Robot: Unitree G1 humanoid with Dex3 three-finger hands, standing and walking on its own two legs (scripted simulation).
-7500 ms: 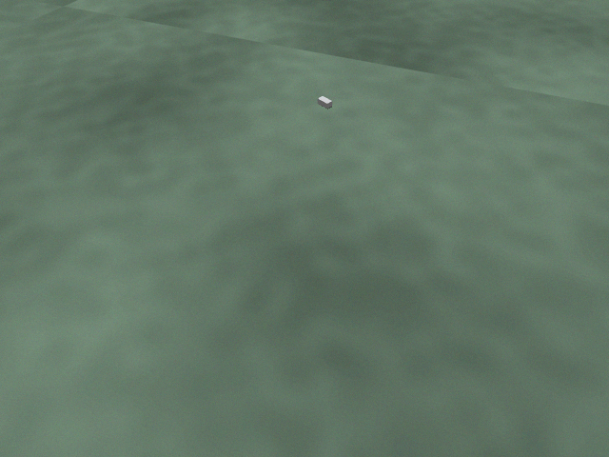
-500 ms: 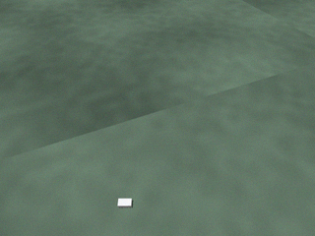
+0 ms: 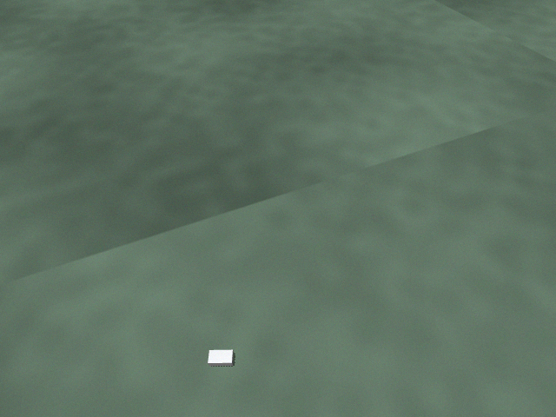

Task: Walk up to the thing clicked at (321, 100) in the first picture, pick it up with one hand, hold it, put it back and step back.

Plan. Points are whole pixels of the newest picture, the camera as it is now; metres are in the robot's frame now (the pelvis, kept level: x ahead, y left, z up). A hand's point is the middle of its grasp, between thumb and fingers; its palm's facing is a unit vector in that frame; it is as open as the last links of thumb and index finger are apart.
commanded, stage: stand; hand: left
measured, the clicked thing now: (221, 357) +0.42 +0.23 -0.77
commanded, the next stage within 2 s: none
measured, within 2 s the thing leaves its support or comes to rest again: neither
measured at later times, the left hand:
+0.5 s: hand out of the picture +0.07 +0.24 -0.16, palm faces -0.02 -0.94 -0.34, open 7.4 cm
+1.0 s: hand out of the picture +0.08 +0.24 -0.16, palm faces -0.03 -0.94 -0.34, open 7.4 cm
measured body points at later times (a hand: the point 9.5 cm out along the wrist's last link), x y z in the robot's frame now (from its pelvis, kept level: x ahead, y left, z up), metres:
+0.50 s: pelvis +0.00 -0.01 +0.00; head +0.01 -0.01 +0.45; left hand +0.07 +0.29 -0.13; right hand +0.07 -0.31 -0.14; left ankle +0.02 +0.12 -0.75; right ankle -0.03 -0.13 -0.75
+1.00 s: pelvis +0.00 -0.01 +0.00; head +0.01 -0.02 +0.45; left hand +0.08 +0.29 -0.13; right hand +0.08 -0.31 -0.14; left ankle +0.02 +0.12 -0.75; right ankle -0.03 -0.13 -0.75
